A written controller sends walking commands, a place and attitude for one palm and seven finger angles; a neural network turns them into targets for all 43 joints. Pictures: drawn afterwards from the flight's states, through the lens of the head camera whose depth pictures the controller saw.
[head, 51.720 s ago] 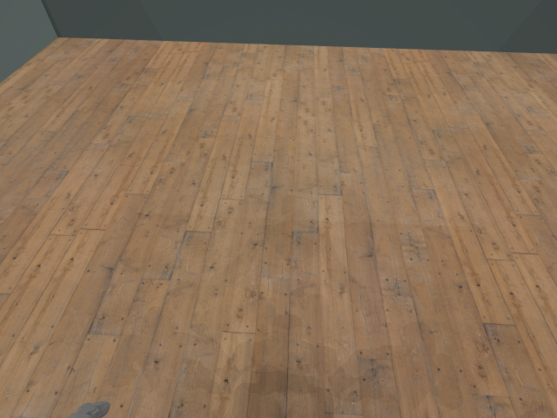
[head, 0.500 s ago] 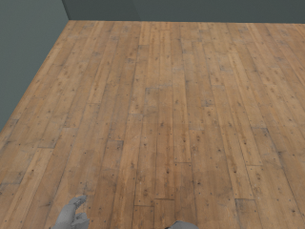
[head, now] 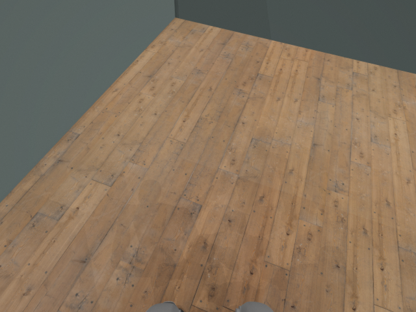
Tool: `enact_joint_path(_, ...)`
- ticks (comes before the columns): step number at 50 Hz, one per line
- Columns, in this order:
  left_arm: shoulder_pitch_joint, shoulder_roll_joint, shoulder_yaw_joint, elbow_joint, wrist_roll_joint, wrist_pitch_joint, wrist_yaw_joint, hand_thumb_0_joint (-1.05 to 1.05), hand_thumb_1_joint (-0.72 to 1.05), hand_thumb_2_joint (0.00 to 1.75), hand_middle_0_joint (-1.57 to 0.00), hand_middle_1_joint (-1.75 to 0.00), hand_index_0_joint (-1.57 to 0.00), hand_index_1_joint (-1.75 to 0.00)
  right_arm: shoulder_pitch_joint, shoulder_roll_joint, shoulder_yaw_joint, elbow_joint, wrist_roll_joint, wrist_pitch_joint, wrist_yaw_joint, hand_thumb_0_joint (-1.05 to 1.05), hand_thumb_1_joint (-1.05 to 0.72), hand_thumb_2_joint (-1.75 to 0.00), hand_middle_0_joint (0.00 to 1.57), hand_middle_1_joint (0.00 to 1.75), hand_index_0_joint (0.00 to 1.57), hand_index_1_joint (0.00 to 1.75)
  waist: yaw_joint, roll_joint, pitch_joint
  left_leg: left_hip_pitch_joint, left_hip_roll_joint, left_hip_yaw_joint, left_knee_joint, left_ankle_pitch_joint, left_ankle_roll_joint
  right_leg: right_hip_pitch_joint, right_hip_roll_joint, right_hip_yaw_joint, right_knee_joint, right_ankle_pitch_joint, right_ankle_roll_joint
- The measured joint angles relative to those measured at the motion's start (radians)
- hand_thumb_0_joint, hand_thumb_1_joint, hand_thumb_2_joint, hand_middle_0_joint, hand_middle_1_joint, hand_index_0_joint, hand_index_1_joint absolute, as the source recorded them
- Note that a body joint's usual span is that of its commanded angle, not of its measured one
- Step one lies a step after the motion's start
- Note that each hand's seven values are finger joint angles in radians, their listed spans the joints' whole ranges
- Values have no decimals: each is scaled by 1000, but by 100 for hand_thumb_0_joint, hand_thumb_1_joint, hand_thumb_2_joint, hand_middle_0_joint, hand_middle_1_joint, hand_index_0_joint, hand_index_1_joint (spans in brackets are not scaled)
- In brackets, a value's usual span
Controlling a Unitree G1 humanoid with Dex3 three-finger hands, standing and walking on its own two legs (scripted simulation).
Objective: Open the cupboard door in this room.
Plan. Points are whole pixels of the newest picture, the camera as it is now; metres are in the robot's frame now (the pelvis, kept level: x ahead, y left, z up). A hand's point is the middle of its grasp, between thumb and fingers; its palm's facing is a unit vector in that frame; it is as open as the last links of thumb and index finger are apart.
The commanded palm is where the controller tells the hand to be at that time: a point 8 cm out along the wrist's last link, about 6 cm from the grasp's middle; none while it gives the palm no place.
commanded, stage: turn to face it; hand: left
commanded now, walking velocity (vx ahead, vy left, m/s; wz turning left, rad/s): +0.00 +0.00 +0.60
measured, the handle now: out of the picture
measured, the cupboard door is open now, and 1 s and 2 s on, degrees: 45 45 45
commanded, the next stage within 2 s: none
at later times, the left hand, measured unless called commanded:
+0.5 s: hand out of the picture +0.02 +0.14 -0.16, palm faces +0.35 -0.91 -0.24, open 7.4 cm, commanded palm none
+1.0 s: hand out of the picture +0.05 +0.14 -0.14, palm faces +0.59 -0.75 -0.30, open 7.4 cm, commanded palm none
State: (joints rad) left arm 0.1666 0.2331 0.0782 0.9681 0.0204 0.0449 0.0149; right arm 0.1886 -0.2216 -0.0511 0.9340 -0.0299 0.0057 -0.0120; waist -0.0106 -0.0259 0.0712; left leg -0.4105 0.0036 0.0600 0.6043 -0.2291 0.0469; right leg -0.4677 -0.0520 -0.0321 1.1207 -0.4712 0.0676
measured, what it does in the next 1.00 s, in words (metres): steps to the right, turning left: right foot, then left foot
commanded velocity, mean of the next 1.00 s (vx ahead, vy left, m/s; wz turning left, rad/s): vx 0.00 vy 0.00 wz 0.60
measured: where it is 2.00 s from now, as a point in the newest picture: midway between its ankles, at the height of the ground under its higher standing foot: outside the picture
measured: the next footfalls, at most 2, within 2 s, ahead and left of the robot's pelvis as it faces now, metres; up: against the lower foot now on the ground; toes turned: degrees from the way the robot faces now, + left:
right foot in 0.20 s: +0.07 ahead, -0.18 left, +0.00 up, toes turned +7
left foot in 0.54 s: +0.05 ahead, +0.07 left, +0.00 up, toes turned +27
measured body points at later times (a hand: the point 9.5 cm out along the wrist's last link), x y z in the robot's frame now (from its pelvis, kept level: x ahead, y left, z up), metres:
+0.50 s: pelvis +0.04 -0.06 +0.01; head +0.10 -0.03 +0.45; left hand +0.00 +0.19 -0.14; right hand +0.26 -0.26 -0.13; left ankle +0.01 +0.06 -0.70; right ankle +0.03 -0.18 -0.73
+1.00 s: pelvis +0.09 -0.09 +0.01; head +0.14 -0.08 +0.45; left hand +0.01 +0.18 -0.12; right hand +0.30 -0.26 -0.15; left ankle -0.01 +0.00 -0.65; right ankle +0.15 -0.18 -0.73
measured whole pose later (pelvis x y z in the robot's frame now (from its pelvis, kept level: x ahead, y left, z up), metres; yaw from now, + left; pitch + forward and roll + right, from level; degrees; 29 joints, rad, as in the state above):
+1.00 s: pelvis +0.09 -0.09 +0.01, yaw +38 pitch +1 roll +1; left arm 0.17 0.20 0.04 0.84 0.03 0.01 0.02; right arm 0.17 -0.26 -0.09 0.93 -0.02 0.08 0.03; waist -0.02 0.03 0.10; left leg -0.51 -0.02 -0.03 1.13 -0.46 -0.05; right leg -0.28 -0.07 -0.10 0.59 -0.32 0.00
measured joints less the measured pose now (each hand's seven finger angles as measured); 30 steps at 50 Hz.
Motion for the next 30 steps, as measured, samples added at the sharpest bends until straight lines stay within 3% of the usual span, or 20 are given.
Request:
enact_joint_path(8,-16,7,-7,-63,-3,-5,-3,1,92,90,-20,-30,-20,-30,-21,-17,-15,-21,2,26,16,0,-91,-90,21,30,20,30,-1,60,3,14,-4,-120,-58,34,-41,84,20,24,-361,49,5)
enact_joint_path(11,-2,13,-11,-89,4,-28,0,1,91,90,-20,-30,-20,-30,-20,-21,-28,-30,12,42,22,0,-91,-90,21,30,20,30,7,48,-10,-25,-29,-148,23,-41,-68,162,14,16,-553,161,-23)
enact_joint_path(13,3,-3,-21,-89,9,-33,4,1,91,90,-20,-30,-20,-30,-33,-37,-39,-26,12,55,27,0,-91,-90,21,30,20,30,7,61,-1,-80,-35,-132,219,-195,-78,168,4,-15,-521,146,-49)
enact_joint_path(15,21,-17,-28,-89,9,-35,9,1,91,90,-20,-30,-20,-30,-45,-46,-44,-20,11,64,32,0,-91,-90,20,30,20,30,7,57,2,-123,-30,-94,414,-231,-92,196,-13,-40,-534,129,-59)
enact_joint_path(17,36,-24,-32,-84,9,-35,11,1,91,90,-20,-30,-20,-30,-56,-46,-43,-20,13,67,37,0,-91,-90,20,30,20,30,5,39,8,-126,-15,-54,477,-231,-106,228,-33,-62,-563,129,-61)
enact_joint_path(24,74,-24,-42,-75,11,-44,3,1,91,90,-21,-30,-20,-30,-115,-33,-20,-39,20,60,48,0,-91,-90,20,30,19,30,24,-21,46,5,3,31,173,-201,-105,274,-90,-149,-563,99,-47)
enact_joint_path(26,89,-15,-38,-71,6,-42,0,1,91,90,-21,-30,-20,-30,-127,-31,-14,-52,19,50,49,0,-91,-90,20,30,19,30,26,-32,49,64,-6,51,42,-114,-91,260,-106,-173,-506,65,-37)
enact_joint_path(27,101,-13,-35,-70,2,-38,-3,1,91,90,-21,-30,-20,-30,-127,-38,-10,-64,15,40,51,0,-91,-90,20,30,19,30,25,-21,41,90,2,46,-18,-10,-63,231,-106,-183,-438,46,-28)
enact_joint_path(30,77,15,-24,-56,-2,0,3,1,91,90,-21,-30,-20,-30,-126,-26,-6,-76,13,16,41,0,-91,-90,20,30,19,30,27,-35,51,62,-9,18,51,-70,-11,98,-81,-83,-126,-92,7)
